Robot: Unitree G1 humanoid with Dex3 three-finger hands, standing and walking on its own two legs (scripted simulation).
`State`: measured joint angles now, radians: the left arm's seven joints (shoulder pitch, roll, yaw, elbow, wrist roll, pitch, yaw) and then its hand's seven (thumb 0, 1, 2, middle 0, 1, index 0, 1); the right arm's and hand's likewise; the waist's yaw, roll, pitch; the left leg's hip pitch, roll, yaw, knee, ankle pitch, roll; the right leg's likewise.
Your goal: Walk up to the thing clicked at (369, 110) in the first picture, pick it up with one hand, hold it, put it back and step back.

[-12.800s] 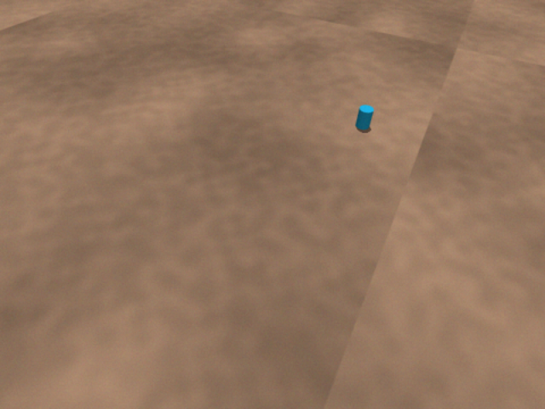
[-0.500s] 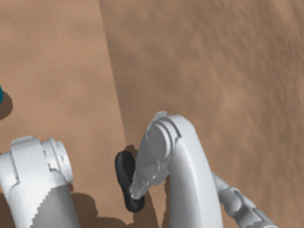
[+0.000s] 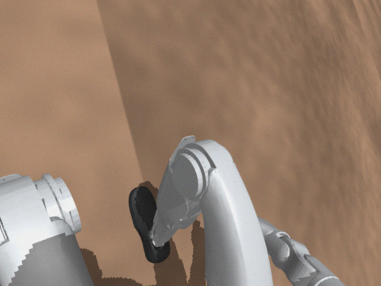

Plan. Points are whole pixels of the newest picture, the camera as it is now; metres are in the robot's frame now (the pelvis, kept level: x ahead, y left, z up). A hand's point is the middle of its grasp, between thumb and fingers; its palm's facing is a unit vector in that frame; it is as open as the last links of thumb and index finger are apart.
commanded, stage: rest palm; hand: left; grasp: from the side
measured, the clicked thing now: out of the picture +0.47 +0.29 -0.22
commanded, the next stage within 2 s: close in 0.02 s
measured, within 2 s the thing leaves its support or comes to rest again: leaves its support in 1.28 s
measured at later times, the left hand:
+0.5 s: hand out of the picture +0.44 +0.29 -0.19, palm faces +0.39 -0.92 -0.01, open 12.2 cm
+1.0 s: hand out of the picture +0.45 +0.28 -0.19, palm faces +0.38 -0.93 -0.01, open 11.5 cm
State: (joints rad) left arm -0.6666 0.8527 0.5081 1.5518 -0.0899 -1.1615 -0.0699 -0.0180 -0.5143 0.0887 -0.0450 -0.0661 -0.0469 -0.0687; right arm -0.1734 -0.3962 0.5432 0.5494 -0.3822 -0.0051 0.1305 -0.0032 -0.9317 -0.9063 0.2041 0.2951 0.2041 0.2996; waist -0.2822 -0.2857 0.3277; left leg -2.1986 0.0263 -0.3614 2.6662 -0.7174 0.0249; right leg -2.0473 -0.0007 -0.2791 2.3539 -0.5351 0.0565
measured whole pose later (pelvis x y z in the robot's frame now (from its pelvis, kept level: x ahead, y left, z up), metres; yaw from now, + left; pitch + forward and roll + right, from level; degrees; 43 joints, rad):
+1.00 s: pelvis +0.01 +0.00 +0.01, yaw -1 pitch +13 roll -21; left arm -0.75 0.94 0.45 1.58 -0.06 -1.16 0.05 -0.03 -0.36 0.72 -0.57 -0.82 -0.62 -0.84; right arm -0.23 -0.37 0.58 0.55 -0.40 0.04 0.14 -0.01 -0.91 -0.90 0.20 0.29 0.20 0.30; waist -0.29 -0.31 0.35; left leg -2.20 0.02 -0.39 2.65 -0.75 0.02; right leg -2.04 0.01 -0.30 2.32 -0.56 0.06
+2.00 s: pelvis +0.02 -0.01 +0.04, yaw +7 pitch +27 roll -12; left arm -0.61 0.56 0.38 0.96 -0.08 -0.69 -0.10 -0.06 -0.59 0.93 -0.63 -0.95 -0.68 -0.99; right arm 0.04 -0.32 0.19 0.63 -0.15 0.06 0.11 0.00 -0.91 -0.90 0.20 0.30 0.20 0.30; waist -0.17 -0.07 0.01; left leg -2.24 0.02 -0.17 2.46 -0.70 0.03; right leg -2.15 -0.06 -0.14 2.29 -0.61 0.02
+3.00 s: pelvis +0.03 -0.02 +0.09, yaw +11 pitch +33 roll -6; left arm -0.68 0.43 0.42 0.97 -0.08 -0.62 -0.14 -0.06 -0.61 0.96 -0.61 -0.98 -0.66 -1.02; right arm 0.11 -0.29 0.06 0.67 -0.09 0.02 0.07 0.00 -0.93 -0.91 0.20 0.29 0.20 0.30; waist -0.15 -0.01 -0.11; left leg -2.16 0.01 -0.08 2.29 -0.71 0.01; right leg -2.13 -0.08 -0.07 2.20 -0.65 0.00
